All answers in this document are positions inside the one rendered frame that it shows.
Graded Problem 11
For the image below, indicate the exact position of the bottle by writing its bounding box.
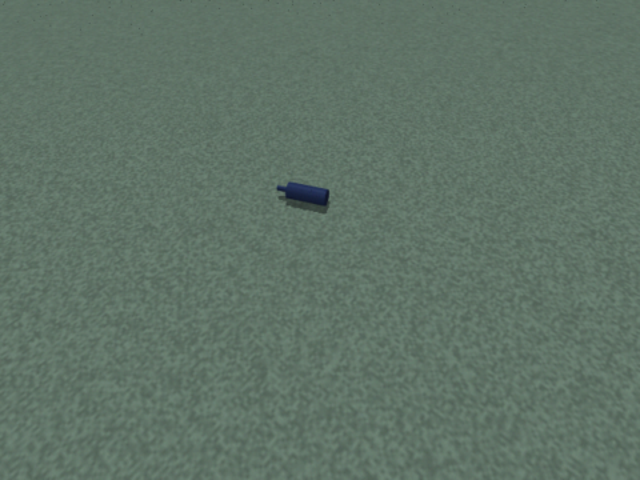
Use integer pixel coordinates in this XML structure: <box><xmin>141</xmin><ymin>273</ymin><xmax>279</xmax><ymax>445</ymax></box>
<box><xmin>277</xmin><ymin>182</ymin><xmax>329</xmax><ymax>206</ymax></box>

